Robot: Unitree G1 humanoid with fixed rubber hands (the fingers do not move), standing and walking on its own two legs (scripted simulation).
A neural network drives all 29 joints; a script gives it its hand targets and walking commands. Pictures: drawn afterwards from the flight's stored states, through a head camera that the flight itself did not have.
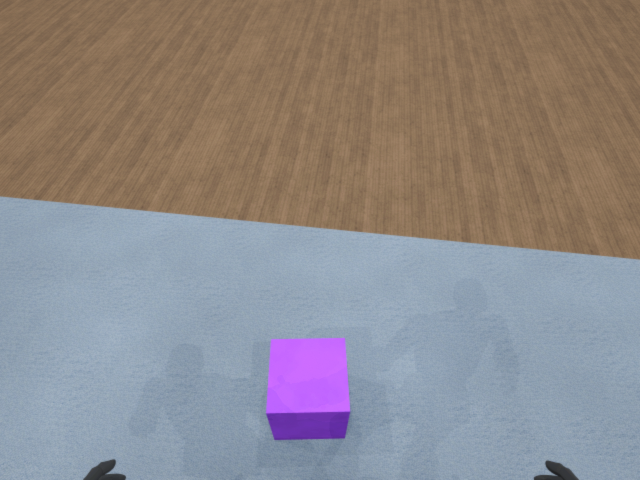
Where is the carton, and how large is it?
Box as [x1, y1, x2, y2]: [266, 338, 349, 439]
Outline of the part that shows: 344,338 271,339 266,414 274,439 344,437 349,414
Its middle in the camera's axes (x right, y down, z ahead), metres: -0.03 +0.44 +1.12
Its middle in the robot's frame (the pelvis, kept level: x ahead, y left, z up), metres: +0.46 +0.04 -0.66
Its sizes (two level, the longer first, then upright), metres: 0.210 0.200 0.250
